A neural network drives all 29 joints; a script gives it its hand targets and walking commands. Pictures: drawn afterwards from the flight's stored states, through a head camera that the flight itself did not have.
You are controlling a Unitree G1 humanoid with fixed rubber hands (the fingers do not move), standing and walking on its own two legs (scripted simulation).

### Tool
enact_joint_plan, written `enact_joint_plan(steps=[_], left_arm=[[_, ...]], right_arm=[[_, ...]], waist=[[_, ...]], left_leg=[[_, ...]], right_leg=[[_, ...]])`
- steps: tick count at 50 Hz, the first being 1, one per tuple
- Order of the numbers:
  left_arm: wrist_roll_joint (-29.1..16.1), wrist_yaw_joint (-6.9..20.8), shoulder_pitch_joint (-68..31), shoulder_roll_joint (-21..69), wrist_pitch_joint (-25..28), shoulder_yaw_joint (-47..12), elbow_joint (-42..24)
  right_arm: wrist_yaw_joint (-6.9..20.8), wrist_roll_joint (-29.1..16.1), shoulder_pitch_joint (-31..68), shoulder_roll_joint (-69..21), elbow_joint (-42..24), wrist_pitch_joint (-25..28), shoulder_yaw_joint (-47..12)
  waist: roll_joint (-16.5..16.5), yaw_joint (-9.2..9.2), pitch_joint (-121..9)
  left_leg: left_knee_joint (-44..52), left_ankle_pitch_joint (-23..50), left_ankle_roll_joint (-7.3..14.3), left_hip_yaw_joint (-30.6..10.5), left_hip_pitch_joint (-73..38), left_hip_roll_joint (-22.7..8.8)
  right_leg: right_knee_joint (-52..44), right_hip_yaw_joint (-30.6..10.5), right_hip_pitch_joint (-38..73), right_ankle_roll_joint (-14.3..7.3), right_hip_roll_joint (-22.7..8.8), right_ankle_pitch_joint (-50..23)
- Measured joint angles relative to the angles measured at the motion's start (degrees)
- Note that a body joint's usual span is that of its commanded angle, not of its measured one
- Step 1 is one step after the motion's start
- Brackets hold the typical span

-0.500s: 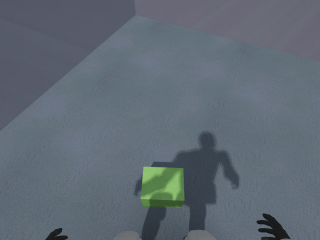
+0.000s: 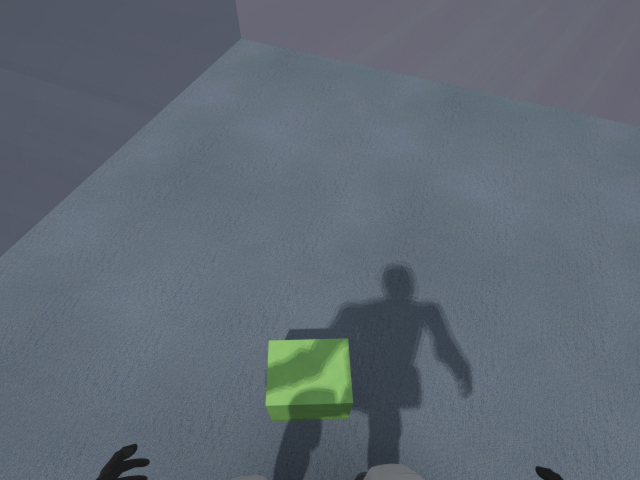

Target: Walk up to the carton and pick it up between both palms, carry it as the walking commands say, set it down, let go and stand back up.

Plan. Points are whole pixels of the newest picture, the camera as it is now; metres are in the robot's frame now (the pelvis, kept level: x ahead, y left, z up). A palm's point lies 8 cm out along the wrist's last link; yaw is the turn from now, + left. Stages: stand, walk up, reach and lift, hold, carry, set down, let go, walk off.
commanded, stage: walk up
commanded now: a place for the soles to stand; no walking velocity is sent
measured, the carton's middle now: (309, 380) +0.42 +0.02 -0.68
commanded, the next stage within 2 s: reach and lift in 0.76 s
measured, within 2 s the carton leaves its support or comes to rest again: neither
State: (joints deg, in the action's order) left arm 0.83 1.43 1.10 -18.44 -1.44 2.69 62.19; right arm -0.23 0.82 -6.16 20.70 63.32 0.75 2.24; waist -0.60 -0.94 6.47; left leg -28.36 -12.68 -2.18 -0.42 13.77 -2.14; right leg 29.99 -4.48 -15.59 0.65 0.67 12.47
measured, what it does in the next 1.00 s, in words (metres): stands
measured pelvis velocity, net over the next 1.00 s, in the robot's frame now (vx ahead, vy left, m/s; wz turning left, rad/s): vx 0.00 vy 0.01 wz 0.01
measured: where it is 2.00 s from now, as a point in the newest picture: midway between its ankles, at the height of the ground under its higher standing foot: outside the picture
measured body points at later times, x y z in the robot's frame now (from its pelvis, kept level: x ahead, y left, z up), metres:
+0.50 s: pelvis +0.01 +0.01 +0.00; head +0.05 +0.01 +0.45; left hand +0.11 +0.30 -0.13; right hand +0.12 -0.30 -0.13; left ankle +0.03 +0.15 -0.74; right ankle +0.04 -0.13 -0.74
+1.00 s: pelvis +0.00 +0.01 -0.02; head +0.10 +0.00 +0.42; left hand +0.19 +0.27 -0.13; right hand +0.16 -0.27 -0.14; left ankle +0.03 +0.15 -0.74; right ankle +0.04 -0.13 -0.74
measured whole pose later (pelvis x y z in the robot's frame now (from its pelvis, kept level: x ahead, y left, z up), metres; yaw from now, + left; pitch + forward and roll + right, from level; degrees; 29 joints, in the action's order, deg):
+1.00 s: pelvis +0.00 +0.01 -0.02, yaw +1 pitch -1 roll +1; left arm 5.1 3.7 0.3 -15.1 -12.5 6.0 37.2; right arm 2.8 4.6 -3.3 16.4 34.9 -12.2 7.1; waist 0.2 -1.9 14.0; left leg -38.0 -17.9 -1.7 -0.6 19.6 -0.6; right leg 39.6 -4.5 -21.2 1.9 -0.5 18.0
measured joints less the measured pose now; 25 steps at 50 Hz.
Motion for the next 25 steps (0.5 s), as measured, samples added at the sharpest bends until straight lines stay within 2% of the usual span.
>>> enact_joint_plan(steps=[25], left_arm=[[-0.17,0.11,2.07,-0.74,0.09,-0.46,-0.42]], right_arm=[[0.04,-0.38,3.13,0.08,-2.74,0.02,-0.26]], waist=[[0.33,1.59,-0.17]], left_leg=[[-1.27,-2.02,0.57,1.17,-0.23,0.0]], right_leg=[[0.4,-1.13,0.22,0.56,0.01,1.21]])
